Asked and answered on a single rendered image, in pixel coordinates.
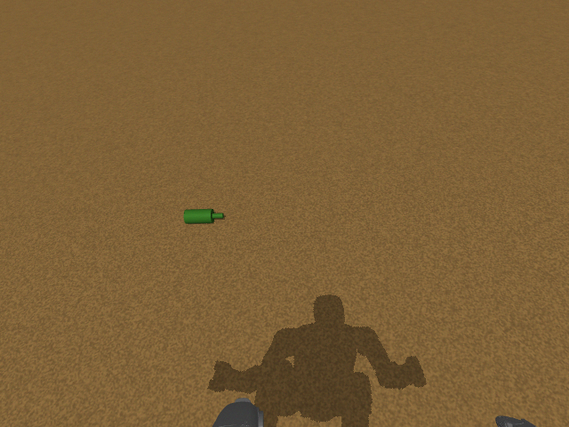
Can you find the bottle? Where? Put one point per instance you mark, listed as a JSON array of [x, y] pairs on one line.
[[201, 216]]

